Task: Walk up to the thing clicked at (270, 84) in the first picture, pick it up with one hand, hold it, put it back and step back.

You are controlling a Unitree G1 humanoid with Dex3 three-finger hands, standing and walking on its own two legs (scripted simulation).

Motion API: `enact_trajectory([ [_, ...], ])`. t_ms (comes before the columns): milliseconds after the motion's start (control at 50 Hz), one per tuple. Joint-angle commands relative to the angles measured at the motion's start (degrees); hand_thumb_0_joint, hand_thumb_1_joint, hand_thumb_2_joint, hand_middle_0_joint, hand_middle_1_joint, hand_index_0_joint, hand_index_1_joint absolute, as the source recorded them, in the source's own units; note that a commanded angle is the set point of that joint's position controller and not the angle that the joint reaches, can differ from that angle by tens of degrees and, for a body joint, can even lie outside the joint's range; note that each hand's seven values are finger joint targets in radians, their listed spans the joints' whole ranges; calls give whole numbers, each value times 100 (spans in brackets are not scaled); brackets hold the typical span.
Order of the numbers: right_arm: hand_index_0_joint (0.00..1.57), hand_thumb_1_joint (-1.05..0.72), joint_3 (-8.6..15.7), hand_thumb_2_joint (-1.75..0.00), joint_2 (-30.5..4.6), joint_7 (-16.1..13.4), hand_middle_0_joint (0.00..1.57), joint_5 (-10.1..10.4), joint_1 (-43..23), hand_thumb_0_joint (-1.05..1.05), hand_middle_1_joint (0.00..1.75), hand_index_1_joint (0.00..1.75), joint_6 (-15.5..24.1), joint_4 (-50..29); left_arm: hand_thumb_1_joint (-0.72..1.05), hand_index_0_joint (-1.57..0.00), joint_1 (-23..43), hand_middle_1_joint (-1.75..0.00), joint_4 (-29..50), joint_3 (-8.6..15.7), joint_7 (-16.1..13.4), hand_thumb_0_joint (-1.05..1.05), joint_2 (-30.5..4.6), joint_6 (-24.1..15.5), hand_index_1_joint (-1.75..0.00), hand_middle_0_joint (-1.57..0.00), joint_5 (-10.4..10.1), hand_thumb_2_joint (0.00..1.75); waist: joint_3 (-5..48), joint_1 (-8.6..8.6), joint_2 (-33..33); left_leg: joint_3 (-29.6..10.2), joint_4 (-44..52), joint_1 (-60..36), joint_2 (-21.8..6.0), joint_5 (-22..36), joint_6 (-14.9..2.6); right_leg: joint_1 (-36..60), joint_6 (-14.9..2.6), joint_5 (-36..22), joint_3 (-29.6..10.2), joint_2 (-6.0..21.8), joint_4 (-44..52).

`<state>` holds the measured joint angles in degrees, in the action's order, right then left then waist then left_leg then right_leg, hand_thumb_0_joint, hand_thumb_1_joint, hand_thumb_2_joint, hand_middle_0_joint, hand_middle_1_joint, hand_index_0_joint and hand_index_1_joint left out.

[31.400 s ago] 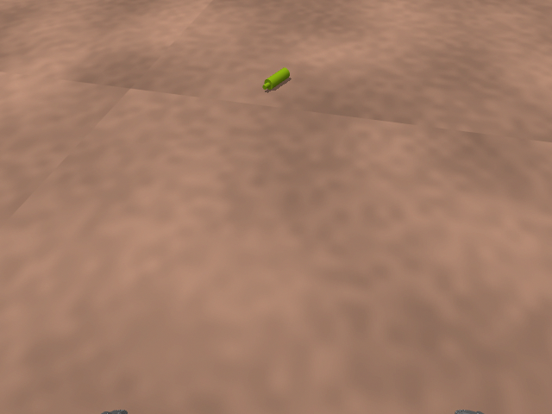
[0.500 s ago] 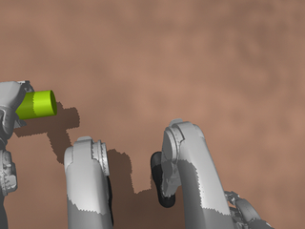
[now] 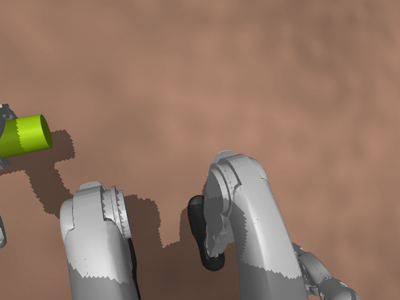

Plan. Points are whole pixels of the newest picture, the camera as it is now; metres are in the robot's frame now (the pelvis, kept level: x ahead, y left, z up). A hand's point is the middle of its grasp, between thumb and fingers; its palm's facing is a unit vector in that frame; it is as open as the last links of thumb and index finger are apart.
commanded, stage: rest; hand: left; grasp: from above
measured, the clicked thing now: out of the picture +0.42 +0.35 -0.22
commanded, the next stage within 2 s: open in 1.12 s
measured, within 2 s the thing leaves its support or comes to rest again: rests again in 1.46 s
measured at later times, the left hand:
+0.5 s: hand (3, 147) +0.41 +0.32 -0.25, palm faces -0.45 -0.11 -0.89, open 10.0 cm
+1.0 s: hand (1, 149) +0.41 +0.33 -0.26, palm faces -0.48 -0.16 -0.86, open 10.0 cm
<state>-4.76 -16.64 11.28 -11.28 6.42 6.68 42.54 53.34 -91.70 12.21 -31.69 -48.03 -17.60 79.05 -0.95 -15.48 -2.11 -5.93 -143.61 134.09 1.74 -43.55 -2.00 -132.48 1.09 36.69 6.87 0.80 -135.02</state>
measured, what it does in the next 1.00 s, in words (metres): stands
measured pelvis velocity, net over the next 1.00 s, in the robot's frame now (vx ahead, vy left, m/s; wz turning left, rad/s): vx -0.01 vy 0.00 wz -0.07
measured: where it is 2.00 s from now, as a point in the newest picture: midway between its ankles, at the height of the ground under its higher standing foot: (169, 264)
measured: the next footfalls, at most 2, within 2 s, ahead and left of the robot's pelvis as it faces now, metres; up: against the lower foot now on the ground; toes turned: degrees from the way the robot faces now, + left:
none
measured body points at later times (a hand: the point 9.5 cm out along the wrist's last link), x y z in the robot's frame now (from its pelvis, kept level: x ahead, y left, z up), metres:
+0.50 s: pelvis +0.00 +0.01 -0.02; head +0.24 +0.13 +0.34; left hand +0.43 +0.32 -0.20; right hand +0.05 -0.27 -0.08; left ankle +0.06 +0.11 -0.28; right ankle +0.11 -0.12 -0.28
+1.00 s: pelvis -0.01 +0.00 -0.02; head +0.27 +0.11 +0.32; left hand +0.44 +0.33 -0.21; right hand +0.04 -0.27 -0.08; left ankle +0.06 +0.11 -0.28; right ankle +0.11 -0.12 -0.28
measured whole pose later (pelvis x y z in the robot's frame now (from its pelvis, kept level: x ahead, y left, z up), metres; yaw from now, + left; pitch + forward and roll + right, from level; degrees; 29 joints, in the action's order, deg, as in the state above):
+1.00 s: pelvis -0.01 +0.00 -0.02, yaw -4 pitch +28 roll -14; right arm -11.7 -19.5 14.4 -15.0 6.2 10.3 39.9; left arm 53.6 -97.2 13.6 -33.9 -58.1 -20.2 78.2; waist -8.3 -18.4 -6.6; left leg -10.2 -148.6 133.9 1.4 -43.8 -2.0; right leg -130.7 1.8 35.1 10.6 -0.3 -136.5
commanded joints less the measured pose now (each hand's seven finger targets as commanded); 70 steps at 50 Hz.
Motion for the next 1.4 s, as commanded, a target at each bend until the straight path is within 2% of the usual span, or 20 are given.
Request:
enact_trajectory([
  [0, 20, -90, 488, -90, -1747, -27, 20, -59, 1392, 0, 30, 30, 6, 33, 72, -107, 1324, -80, 451, 341, -161, 0, -1879, -48, -81, -108, -122, 104, 3813, -90, 1845, 271, 1423, -2691, 69, 1899, 19, 2252, -242, -1464, 339, -256, 992],
  [40, 20, -90, 464, -90, -1746, -17, 20, -69, 1284, 0, 30, 30, 9, -52, 71, -106, 1313, -80, 538, 185, -104, 0, -1787, -120, -81, -107, -127, 101, 3808, -55, 2021, 266, 1459, -2706, 63, 1783, 32, 2254, -263, -1355, 340, -282, 993],
  [60, 20, -90, 468, -90, -1787, -26, 20, -103, 1330, 0, 30, 30, 2, -27, 72, -106, 1269, -80, 493, 366, -134, 0, -1974, -165, -81, -106, -171, 99, 3839, -68, 1938, 223, 1426, -2681, 44, 1746, 33, 2278, -260, -1320, 392, -282, 1009],
  [100, 20, -90, 435, -90, -1768, -29, 20, -103, 1290, 0, 30, 30, -20, -41, 72, -106, 1284, -79, 554, 322, -118, 0, -2042, -224, -78, -105, -131, 95, 3883, -42, 1992, 208, 1416, -2720, 32, 1687, 49, 2247, -269, -1248, 401, -306, 969],
  [300, 20, -90, 276, -90, -1865, 21, 20, -296, 1089, 0, 30, 30, 109, -42, 83, -113, 1515, -81, 790, 246, -517, 0, -2310, -454, -79, -111, 141, 99, 3602, -268, 2457, 125, 1276, -3028, -82, 1569, 133, 1886, -234, -1196, 531, -371, 758],
  [400, 20, -89, 189, -90, -1851, 122, 20, -319, 918, 0, 30, 30, 267, 127, 84, -113, 1550, -79, 405, -189, -757, 0, -1839, -303, -78, -112, 145, 98, 3277, -307, 2659, -68, 1484, -2997, -116, 1247, 165, 1415, -227, -960, 649, -384, 658],
  [500, 20, -89, 143, -89, -2030, 260, 20, -282, 842, 0, 30, 30, 386, 17, 77, -108, 1541, -73, 37, -191, -874, 0, -1937, -17, -74, -109, 164, 97, 3230, -332, 2877, -307, 1628, -3345, -155, 1680, 276, 1142, -204, -1261, 742, -311, 405],
  [560, 20, -89, 140, -90, -2140, 334, 20, -259, 805, 0, 30, 30, 453, -170, 74, -107, 1550, -74, 83, 112, -892, 0, -2238, 61, -74, -107, 133, 97, 3163, -339, 2825, -277, 1596, -3230, -144, 1828, 254, 1369, -175, -1427, 704, -284, 419],
  [580, 20, -89, 76, -90, -2098, 361, 20, -281, 758, 0, 30, 30, 485, -201, 73, -107, 1664, -72, 69, -14, -875, 0, -2121, 77, -74, -108, 137, 97, 3173, -380, 2757, -204, 1468, -3140, -135, 1734, 220, 1460, -189, -1406, 671, -309, 449],
  [600, 20, -90, 90, -90, -2172, 377, 20, -320, 921, 0, 30, 30, 505, -144, 73, -107, 1588, -74, -58, 274, -891, 0, -2425, 90, -75, -107, 115, 96, 3143, -469, 2657, -176, 1418, -3025, -128, 1750, 189, 1630, -166, -1483, 678, -290, 497],
  [740, 20, -90, 21, -90, -2085, 380, 20, -304, 1086, 0, 30, 30, 536, -263, 65, -101, 1441, -74, -84, 207, -572, 0, -2386, 60, -74, -100, -130, 87, 3365, -488, 2219, 75, 1129, -2593, -80, 1643, 44, 2417, -190, -1490, 535, -362, 790],
  [760, 20, -90, 4, -90, -2106, 357, 20, -309, 1151, 0, 30, 30, 514, -214, 64, -100, 1367, -75, -23, 382, -565, 0, -2623, 20, -74, -99, -181, 86, 3428, -445, 2216, 58, 1144, -2571, -72, 1674, 42, 2515, -192, -1495, 568, -354, 834],
  [900, 20, -90, -125, -90, -2070, 258, 20, -308, 1141, 0, 30, 30, 386, -251, 68, -102, 1261, -72, 223, 329, -422, 0, -2687, -307, -71, -102, -246, 87, 3431, -430, 2280, -66, 1117, -2791, -114, 1933, 111, 2546, -225, -1573, 649, -389, 821],
  [960, 20, -90, -207, -90, -2035, 268, 20, -363, 1036, 0, 30, 30, 370, -249, 72, -105, 1403, -73, 45, 68, -441, 0, -2522, -419, -72, -103, -132, 85, 3252, -567, 2328, -146, 1151, -2817, -163, 1701, 144, 2331, -231, -1426, 702, -431, 772],
  [1020, 20, -90, -171, -90, -2136, 226, 20, -350, 931, 0, 30, 30, 371, -226, 72, -105, 1267, -73, -25, 54, -541, 0, -2596, -454, -72, -104, -70, 87, 3093, -466, 2378, -181, 1289, -2856, -173, 1566, 166, 2175, -226, -1317, 729, -448, 770],
  [1200, 20, -89, -280, -90, -2269, 321, 20, -431, 635, 0, 30, 30, 594, -273, 74, -106, 1610, -70, -115, -400, -919, 0, -2287, -364, -69, -104, 169, 82, 2672, -641, 2662, -410, 1528, -3087, -240, 1309, 258, 1602, -196, -1099, 851, -421, 626],
  [1300, 20, -89, -282, -90, -2315, 431, 20, -414, 538, 0, 30, 30, 784, -228, 34, -72, 1701, -75, -73, -403, -1054, 0, -2319, -148, -74, -72, 120, 86, 2679, -610, 2770, -432, 1521, -3067, -260, 1273, 258, 1605, -189, -1128, 824, -414, 631],
  [1320, 20, -89, -279, -90, -2351, 443, 20, -438, 562, 0, 30, 30, 809, -237, 26, -68, 1723, -75, -69, -238, -1094, 0, -2511, -110, -75, -68, 105, 86, 2757, -614, 2700, -437, 1518, -3033, -254, 1313, 251, 1685, -180, -1167, 826, -399, 639],
  [1340, 20, -89, -286, -90, -2315, 462, 20, -412, 655, 0, 30, 30, 806, -123, 18, -63, 1681, -76, -176, -503, -1065, 0, -2178, -48, -76, -63, 89, 84, 2754, -625, 2759, -405, 1508, -3046, -253, 1367, 251, 1675, -193, -1235, 796, -417, 667],
  [1380, 20, -89, -302, -90, -2338, 498, 20, -390, 610, 0, 30, 30, 869, -224, 7, -55, 1791, -79, -138, -358, -1078, 0, -2350, -12, -79, -55, 23, 86, 2797, -633, 2739, -364, 1444, -2966, -233, 1370, 221, 1828, -190, -1294, 782, -405, 656],
])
